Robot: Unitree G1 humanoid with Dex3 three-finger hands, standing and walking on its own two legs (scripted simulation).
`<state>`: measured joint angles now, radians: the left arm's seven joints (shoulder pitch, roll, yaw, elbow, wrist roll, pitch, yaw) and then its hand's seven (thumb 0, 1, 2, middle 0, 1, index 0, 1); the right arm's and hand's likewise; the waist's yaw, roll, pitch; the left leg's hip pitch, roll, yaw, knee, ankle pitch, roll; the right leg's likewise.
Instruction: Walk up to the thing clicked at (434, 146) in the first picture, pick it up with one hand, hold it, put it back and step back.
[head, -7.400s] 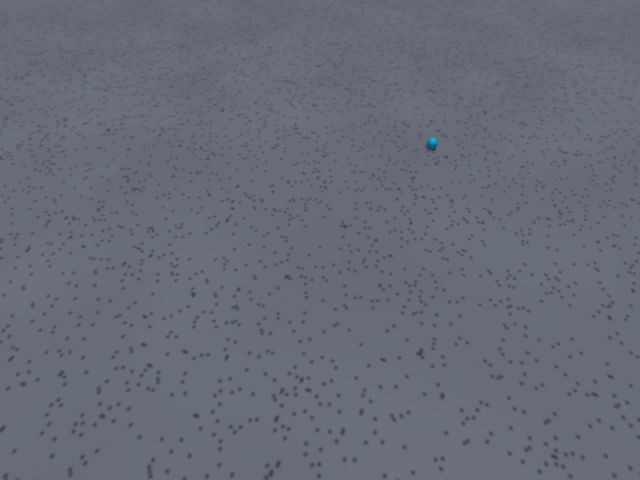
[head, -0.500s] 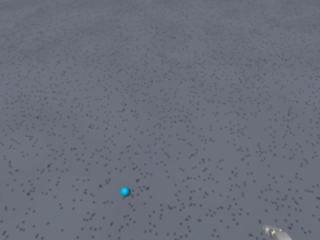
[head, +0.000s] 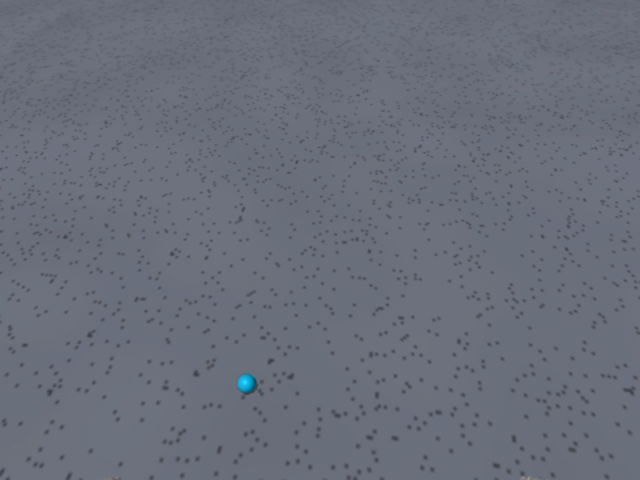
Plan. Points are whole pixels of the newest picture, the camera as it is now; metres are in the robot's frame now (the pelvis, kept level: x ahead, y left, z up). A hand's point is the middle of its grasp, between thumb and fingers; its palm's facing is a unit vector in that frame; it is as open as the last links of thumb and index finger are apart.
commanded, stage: walk up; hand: left
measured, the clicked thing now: (245, 382) +0.48 +0.24 -0.75
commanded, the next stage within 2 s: none
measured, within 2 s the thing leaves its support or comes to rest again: neither
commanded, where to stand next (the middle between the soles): +0.09 +0.02 m, yaw -1 degrees
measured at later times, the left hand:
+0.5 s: hand out of the picture +0.06 +0.36 -0.16, palm faces -0.02 -0.87 -0.50, open 7.4 cm
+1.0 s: hand out of the picture +0.08 +0.30 -0.20, palm faces -0.09 -0.95 -0.31, open 7.4 cm
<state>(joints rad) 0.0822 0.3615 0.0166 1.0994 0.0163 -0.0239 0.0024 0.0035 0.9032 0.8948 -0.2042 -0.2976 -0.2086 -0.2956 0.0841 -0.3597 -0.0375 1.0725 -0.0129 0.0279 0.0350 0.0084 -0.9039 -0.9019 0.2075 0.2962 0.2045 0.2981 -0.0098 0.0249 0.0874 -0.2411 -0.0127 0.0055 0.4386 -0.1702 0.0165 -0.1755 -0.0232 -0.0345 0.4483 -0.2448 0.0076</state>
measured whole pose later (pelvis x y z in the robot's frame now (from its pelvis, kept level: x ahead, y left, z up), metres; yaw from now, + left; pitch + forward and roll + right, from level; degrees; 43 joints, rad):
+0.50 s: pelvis -0.03 +0.06 -0.02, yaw +2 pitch +0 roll +0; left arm 0.10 0.41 0.06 0.98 0.04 -0.02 0.07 0.00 0.90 0.89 -0.21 -0.30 -0.21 -0.30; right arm 0.08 -0.46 -0.11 0.88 -0.04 0.09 0.07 0.01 -0.91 -0.90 0.21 0.30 0.20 0.30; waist -0.02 0.03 0.18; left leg -0.40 0.00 -0.08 0.88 -0.46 0.01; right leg -0.32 -0.13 -0.01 0.63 -0.30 0.05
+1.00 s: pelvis -0.04 +0.02 -0.04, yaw -4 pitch -4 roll +1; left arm 0.16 0.49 0.12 0.85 0.02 0.09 -0.09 0.01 0.91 0.90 -0.20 -0.30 -0.21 -0.30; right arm 0.35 -0.46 -0.09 0.86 -0.03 -0.08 -0.08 0.01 -0.90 -0.90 0.21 0.30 0.21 0.30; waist 0.00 -0.15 0.16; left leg -0.27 0.14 0.00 0.77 -0.43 -0.08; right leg -0.47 -0.06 0.11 0.95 -0.39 0.01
